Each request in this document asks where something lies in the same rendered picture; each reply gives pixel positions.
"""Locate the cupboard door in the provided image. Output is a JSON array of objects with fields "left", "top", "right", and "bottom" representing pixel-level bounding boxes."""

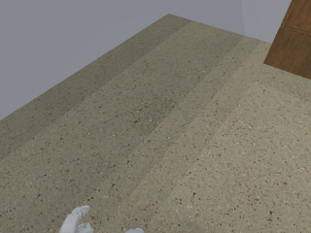
[{"left": 283, "top": 0, "right": 311, "bottom": 32}]

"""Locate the robot left hand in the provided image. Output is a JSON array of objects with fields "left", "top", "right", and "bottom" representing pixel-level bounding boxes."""
[{"left": 59, "top": 205, "right": 93, "bottom": 233}]

